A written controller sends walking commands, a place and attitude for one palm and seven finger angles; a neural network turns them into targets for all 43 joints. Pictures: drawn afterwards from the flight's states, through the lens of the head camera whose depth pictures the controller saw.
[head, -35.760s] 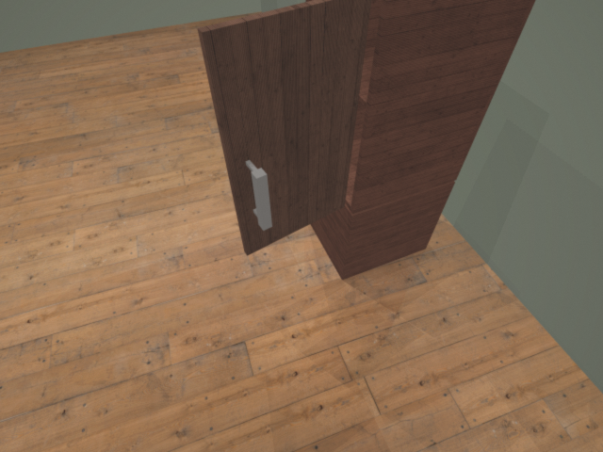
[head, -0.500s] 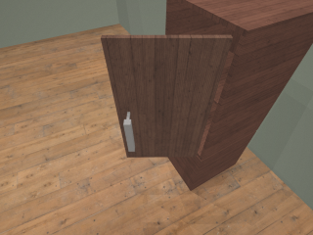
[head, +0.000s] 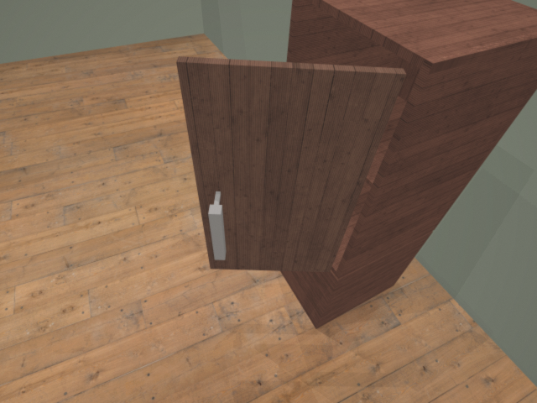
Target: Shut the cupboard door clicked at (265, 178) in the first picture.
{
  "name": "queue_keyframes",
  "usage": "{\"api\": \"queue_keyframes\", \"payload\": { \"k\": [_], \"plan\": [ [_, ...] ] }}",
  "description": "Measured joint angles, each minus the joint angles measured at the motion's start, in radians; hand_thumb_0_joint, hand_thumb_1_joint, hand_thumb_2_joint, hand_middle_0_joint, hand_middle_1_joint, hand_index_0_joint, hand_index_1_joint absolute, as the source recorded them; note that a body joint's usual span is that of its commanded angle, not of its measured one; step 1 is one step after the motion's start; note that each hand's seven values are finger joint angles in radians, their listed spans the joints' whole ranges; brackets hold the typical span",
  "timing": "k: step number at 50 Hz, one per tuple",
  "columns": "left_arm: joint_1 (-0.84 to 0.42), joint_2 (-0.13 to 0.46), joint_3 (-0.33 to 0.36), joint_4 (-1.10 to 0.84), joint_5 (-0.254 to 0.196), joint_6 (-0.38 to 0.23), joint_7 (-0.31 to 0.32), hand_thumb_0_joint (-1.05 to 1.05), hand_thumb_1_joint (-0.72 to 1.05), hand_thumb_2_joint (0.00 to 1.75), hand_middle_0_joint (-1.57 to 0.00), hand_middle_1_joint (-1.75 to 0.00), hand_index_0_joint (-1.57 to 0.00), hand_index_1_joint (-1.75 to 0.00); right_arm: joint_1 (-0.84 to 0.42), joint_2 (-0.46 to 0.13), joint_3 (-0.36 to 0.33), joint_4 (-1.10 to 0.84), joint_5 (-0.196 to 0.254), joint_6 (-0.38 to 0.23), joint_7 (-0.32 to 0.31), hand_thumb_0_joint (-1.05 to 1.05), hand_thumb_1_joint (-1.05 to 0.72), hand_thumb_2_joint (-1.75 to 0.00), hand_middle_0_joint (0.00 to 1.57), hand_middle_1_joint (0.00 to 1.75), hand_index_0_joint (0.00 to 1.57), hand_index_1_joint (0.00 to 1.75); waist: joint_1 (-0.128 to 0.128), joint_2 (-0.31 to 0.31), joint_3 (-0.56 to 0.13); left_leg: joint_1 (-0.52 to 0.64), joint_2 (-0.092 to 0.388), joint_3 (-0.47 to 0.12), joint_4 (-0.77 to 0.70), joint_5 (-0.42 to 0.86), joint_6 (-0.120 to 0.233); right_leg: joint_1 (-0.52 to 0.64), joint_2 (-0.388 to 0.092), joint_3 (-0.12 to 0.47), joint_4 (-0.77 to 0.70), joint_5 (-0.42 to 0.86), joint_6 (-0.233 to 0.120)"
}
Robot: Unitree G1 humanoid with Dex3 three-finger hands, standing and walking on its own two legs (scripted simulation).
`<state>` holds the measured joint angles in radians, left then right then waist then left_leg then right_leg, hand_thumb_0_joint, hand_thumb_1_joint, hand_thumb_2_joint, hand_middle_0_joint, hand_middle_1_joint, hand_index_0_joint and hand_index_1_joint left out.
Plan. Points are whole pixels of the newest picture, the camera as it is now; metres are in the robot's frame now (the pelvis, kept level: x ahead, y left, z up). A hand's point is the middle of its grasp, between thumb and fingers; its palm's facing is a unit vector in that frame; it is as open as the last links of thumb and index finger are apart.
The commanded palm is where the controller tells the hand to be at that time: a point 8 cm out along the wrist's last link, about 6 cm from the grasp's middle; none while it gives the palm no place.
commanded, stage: shuffle to correct the standing spot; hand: left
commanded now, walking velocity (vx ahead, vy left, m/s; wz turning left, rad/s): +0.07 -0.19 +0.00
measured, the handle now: (219, 226) +0.48 +0.13 -0.11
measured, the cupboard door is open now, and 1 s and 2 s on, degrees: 61 61 61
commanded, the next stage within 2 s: come to a stop and stand still in 0.42 s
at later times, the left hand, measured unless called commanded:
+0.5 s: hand out of the picture +0.03 +0.11 -0.18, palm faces +0.02 -0.99 -0.13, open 7.4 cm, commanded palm none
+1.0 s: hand out of the picture +0.08 +0.09 -0.18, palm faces +0.07 -0.98 -0.19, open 7.3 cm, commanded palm none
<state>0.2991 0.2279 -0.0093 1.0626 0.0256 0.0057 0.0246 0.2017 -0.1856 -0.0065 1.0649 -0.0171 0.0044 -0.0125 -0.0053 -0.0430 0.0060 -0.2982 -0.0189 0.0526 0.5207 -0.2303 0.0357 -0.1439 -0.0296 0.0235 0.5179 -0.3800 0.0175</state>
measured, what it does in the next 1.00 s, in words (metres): steps to the right: right foot, then left foot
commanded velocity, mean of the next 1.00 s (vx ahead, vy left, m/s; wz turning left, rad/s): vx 0.01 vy -0.03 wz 0.02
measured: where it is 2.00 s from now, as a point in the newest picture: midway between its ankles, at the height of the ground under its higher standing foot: outside the picture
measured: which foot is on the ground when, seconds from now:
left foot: down 0.00-0.60, up 0.62-0.86, down 0.88-1.00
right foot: down 0.00-0.30, up 0.32-0.58, down 0.60-0.90, up 0.92-1.00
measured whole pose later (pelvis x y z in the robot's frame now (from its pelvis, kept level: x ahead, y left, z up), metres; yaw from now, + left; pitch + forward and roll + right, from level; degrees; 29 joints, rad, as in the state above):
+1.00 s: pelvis +0.05 -0.10 +0.00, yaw +1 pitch +0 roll +0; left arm 0.23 0.20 0.04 1.01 0.02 0.05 0.04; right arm 0.17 -0.13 -0.03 0.99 -0.02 0.01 -0.02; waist 0.02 -0.07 0.06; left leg -0.26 -0.04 0.13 0.52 -0.27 0.10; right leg -0.35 -0.05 -0.04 0.84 -0.48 0.01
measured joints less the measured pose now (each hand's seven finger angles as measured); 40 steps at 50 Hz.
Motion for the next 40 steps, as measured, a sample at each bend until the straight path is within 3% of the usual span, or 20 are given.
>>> {"api": "queue_keyframes", "payload": {
  "k": [8, 12, 14, 16, 19, 21, 25, 30, 33, 35, 40],
  "plan": [
    [0.071, -0.037, 0.015, -0.007, 0.001, 0.004, -0.012, 0.0, 0.9, 0.9, -0.2, -0.3, -0.2, -0.3, 0.048, 0.019, -0.014, 0.009, -0.002, 0.013, -0.013, 0.0, -0.91, -0.9, 0.2, 0.3, 0.2, 0.3, 0.005, 0.036, 0.0, -0.045, 0.054, -0.031, 0.076, -0.045, -0.029, -0.005, 0.057, -0.025, -0.003, -0.01, -0.034],
    [0.109, -0.054, 0.023, -0.009, 0.007, 0.007, -0.004, 0.0, 0.9, 0.9, -0.2, -0.3, -0.2, -0.3, 0.062, 0.024, -0.019, 0.015, -0.001, 0.018, -0.024, 0.0, -0.91, -0.9, 0.2, 0.3, 0.2, 0.3, 0.009, 0.029, 0.005, -0.08, 0.07, 0.002, 0.209, -0.178, -0.014, 0.012, 0.079, -0.046, 0.005, -0.032, -0.055],
    [0.123, -0.061, 0.024, -0.007, 0.005, 0.012, -0.001, 0.0, 0.9, 0.9, -0.2, -0.3, -0.2, -0.3, 0.059, 0.028, -0.019, 0.015, 0.0, 0.011, -0.029, 0.0, -0.91, -0.9, 0.2, 0.3, 0.2, 0.3, 0.012, 0.018, 0.012, -0.054, 0.068, 0.029, 0.154, -0.111, -0.007, 0.011, 0.086, -0.051, 0.035, -0.055, -0.057],
    [0.127, -0.062, 0.026, 0.004, 0.001, 0.022, -0.002, 0.0, 0.9, 0.9, -0.2, -0.3, -0.2, -0.3, 0.044, 0.042, -0.019, 0.014, -0.006, -0.003, -0.034, 0.0, -0.91, -0.9, 0.2, 0.3, 0.2, 0.3, 0.016, -0.018, 0.023, -0.043, 0.066, 0.053, 0.156, -0.087, -0.002, -0.041, 0.073, -0.046, 0.169, -0.09, -0.053],
    [0.106, -0.069, 0.032, 0.016, 0.007, 0.045, -0.01, 0.0, 0.9, 0.9, -0.2, -0.3, -0.2, -0.3, 0.04, 0.052, -0.017, -0.006, -0.01, -0.022, -0.039, 0.0, -0.91, -0.9, 0.2, 0.3, 0.2, 0.3, 0.009, -0.024, 0.024, -0.017, 0.086, 0.072, 0.13, -0.113, -0.009, -0.178, 0.067, -0.057, 0.453, -0.14, -0.045],
    [0.073, -0.068, 0.041, 0.003, 0.008, 0.053, -0.019, 0.0, 0.9, 0.9, -0.2, -0.3, -0.2, -0.3, 0.046, 0.056, -0.017, -0.012, -0.012, -0.028, -0.041, 0.0, -0.91, -0.9, 0.2, 0.3, 0.2, 0.3, 0.003, -0.016, 0.029, 0.001, 0.097, 0.068, 0.086, -0.09, -0.021, -0.244, 0.045, -0.068, 0.52, -0.102, -0.035],
    [0.002, -0.064, 0.051, -0.046, 0.004, 0.044, -0.03, 0.0, 0.91, 0.9, -0.2, -0.3, -0.2, -0.3, 0.062, 0.051, -0.021, -0.011, -0.017, -0.018, -0.033, 0.0, -0.91, -0.9, 0.2, 0.3, 0.2, 0.3, -0.006, 0.015, 0.034, 0.019, 0.117, 0.04, 0.014, -0.044, -0.042, -0.273, -0.006, -0.082, 0.367, -0.028, -0.016],
    [-0.038, -0.026, 0.06, -0.096, 0.005, 0.01, -0.03, 0.01, 0.92, 0.9, -0.2, -0.3, -0.2, -0.3, 0.091, 0.038, -0.038, -0.019, -0.018, 0.009, -0.018, 0.0, -0.91, -0.9, 0.2, 0.3, 0.2, 0.3, -0.016, 0.028, 0.024, -0.019, 0.133, 0.006, 0.085, -0.084, -0.074, -0.177, -0.027, -0.086, 0.038, 0.091, -0.01],
    [-0.058, -0.036, 0.054, -0.083, 0.005, -0.011, -0.014, 0.01, 0.92, 0.9, -0.2, -0.3, -0.2, -0.3, 0.087, 0.013, -0.045, -0.013, -0.009, 0.033, -0.012, 0.0, -0.91, -0.9, 0.2, 0.3, 0.2, 0.3, -0.009, 0.059, 0.025, -0.071, 0.118, -0.04, 0.244, -0.241, -0.045, -0.184, -0.01, -0.102, 0.079, 0.099, -0.009],
    [-0.058, -0.047, 0.046, -0.078, 0.005, -0.016, -0.008, 0.0, 0.92, 0.9, -0.2, -0.3, -0.2, -0.3, 0.078, 0.004, -0.045, -0.009, -0.004, 0.039, -0.007, 0.0, -0.91, -0.9, 0.2, 0.3, 0.2, 0.3, -0.005, 0.06, 0.019, -0.091, 0.091, -0.036, 0.324, -0.247, -0.037, -0.165, -0.007, -0.105, 0.058, 0.093, -0.013],
    [-0.063, -0.057, 0.036, -0.079, 0.006, -0.017, 0.007, 0.0, 0.92, 0.9, -0.2, -0.3, -0.2, -0.3, 0.043, 0.009, -0.037, -0.031, 0.007, 0.027, -0.001, 0.0, -0.91, -0.9, 0.2, 0.3, 0.2, 0.3, 0.011, 0.024, 0.03, -0.063, 0.026, 0.023, 0.255, -0.222, -0.055, -0.131, -0.015, -0.1, 0.011, 0.112, -0.02]
  ]
}}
